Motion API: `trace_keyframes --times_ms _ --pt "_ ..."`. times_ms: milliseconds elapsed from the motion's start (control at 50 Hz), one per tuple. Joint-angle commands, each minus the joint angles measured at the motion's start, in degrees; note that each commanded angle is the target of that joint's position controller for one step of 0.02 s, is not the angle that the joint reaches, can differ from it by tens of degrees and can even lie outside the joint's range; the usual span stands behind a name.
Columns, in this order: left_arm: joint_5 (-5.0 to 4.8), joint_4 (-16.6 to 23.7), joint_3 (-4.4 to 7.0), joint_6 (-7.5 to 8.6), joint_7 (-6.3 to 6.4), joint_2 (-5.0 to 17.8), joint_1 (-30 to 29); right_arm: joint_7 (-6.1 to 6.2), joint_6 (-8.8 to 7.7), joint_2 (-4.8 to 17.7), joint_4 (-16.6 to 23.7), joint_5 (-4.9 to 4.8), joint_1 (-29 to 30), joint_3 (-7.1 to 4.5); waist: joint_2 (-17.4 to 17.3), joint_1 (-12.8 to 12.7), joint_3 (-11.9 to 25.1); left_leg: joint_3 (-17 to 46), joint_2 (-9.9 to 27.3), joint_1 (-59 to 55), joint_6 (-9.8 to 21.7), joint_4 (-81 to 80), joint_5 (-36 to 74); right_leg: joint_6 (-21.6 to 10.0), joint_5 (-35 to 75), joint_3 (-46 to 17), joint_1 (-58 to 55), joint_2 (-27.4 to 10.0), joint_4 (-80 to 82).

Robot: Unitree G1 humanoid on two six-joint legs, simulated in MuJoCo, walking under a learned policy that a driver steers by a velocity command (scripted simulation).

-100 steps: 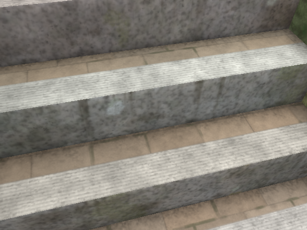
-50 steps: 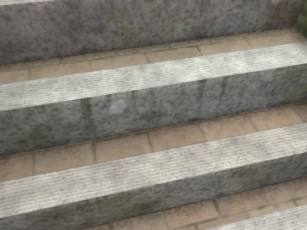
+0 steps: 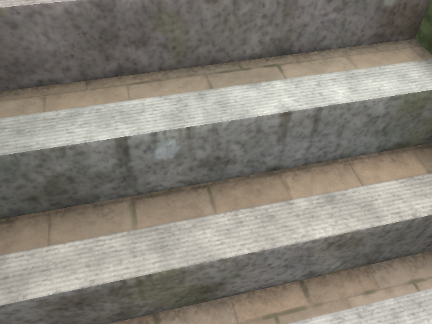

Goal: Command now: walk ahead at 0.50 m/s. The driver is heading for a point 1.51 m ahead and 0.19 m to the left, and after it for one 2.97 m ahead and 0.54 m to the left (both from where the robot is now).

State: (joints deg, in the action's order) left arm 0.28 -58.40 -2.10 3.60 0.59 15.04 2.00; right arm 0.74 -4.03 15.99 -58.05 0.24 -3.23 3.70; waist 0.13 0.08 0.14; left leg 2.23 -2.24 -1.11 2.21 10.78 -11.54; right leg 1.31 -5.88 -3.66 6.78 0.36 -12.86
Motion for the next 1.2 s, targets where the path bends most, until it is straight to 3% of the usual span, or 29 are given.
trace_keyframes --times_ms 20,1020,1200 --pt "-0.03 3.2 1.17 0.71 0.19 6.5 -3.9 0.2 -0.67 7.2 3.0 -0.03 3.4 -1.36 -0.4 0.0 4.2 4.6 9.0 1.4 -0.8 -0.4 15.3 -1.1 13.3 -4.2 -3.4 -6.7 -0.8" --pt "-0.04 3.2 1.26 0.7 0.21 6.5 -3.9 0.22 -0.62 7.2 3.0 -0.05 3.5 -1.44 -0.4 0.0 4.2 4.6 9.0 1.3 -0.8 -0.5 15.9 -0.9 13.5 -3.8 -3.6 -6.9 -0.9" --pt "0.06 1.1 1.88 0.06 0.27 7.0 -0.8 0.33 0.14 7.7 1.0 -0.05 0.2 -2.13 -0.2 -0.2 2.9 3.9 8.7 2.8 -0.6 2.3 15.7 -1.2 14.7 -3.3 -2.8 -6.6 -3.9"
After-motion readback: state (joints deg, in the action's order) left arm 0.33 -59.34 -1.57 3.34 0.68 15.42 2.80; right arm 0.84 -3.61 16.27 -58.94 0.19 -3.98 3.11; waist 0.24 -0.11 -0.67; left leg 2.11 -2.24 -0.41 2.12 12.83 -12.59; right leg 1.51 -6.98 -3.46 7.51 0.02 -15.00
